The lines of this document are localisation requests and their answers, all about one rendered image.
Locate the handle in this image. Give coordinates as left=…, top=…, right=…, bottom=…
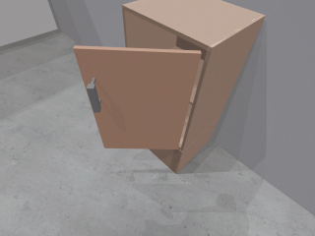
left=87, top=77, right=101, bottom=113

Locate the cupboard door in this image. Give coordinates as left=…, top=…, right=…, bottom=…
left=73, top=45, right=202, bottom=149

